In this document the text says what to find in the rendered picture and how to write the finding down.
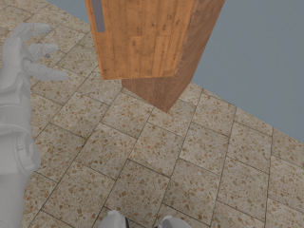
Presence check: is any left robot hand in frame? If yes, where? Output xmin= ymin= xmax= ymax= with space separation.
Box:
xmin=1 ymin=22 xmax=68 ymax=83

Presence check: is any right robot shin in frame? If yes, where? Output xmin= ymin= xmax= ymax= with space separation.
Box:
xmin=161 ymin=216 xmax=172 ymax=222

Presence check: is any cupboard door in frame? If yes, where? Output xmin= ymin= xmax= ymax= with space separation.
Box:
xmin=85 ymin=0 xmax=196 ymax=80

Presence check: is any handle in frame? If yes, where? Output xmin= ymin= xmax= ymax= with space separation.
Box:
xmin=91 ymin=0 xmax=105 ymax=32

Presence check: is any robot left thigh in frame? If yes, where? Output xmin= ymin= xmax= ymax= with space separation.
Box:
xmin=97 ymin=214 xmax=126 ymax=228

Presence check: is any left robot upper arm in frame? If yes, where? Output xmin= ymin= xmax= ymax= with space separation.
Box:
xmin=0 ymin=131 xmax=41 ymax=228

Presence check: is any left robot forearm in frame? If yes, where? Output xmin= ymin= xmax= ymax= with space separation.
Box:
xmin=0 ymin=66 xmax=32 ymax=137

